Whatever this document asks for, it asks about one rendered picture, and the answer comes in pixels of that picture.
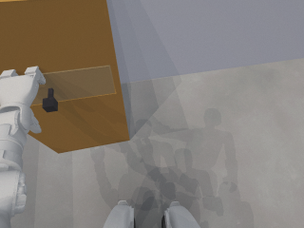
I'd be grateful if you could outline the handle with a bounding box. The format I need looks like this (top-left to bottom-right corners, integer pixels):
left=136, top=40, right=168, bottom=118
left=42, top=87, right=58, bottom=112

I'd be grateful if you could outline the robot right shin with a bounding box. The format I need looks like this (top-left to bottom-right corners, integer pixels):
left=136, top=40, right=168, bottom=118
left=168, top=201, right=180, bottom=209

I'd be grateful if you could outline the left robot upper arm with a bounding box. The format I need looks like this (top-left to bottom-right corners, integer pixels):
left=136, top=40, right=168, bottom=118
left=0, top=170, right=28, bottom=228

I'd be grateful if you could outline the robot left thigh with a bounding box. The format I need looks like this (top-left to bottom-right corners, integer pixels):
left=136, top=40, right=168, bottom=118
left=103, top=204, right=134, bottom=228

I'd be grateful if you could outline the robot left hand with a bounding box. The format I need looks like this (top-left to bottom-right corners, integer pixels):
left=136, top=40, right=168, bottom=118
left=0, top=66, right=46, bottom=134

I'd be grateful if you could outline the cabinet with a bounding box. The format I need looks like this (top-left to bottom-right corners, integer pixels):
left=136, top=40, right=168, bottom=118
left=0, top=0, right=130, bottom=154

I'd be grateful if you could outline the left robot forearm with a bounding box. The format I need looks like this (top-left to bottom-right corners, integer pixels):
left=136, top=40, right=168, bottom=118
left=0, top=103, right=31, bottom=173

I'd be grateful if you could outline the drawer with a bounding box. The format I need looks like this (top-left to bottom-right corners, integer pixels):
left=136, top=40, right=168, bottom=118
left=31, top=65, right=115, bottom=105

